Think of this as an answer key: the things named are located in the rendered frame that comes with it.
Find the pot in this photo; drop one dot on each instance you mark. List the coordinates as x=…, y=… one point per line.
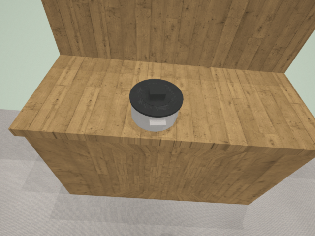
x=151, y=123

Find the knob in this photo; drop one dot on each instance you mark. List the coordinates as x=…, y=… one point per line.
x=157, y=91

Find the lid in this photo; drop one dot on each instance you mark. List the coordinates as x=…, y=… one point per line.
x=157, y=108

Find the table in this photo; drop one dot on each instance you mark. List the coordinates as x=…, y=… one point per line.
x=242, y=127

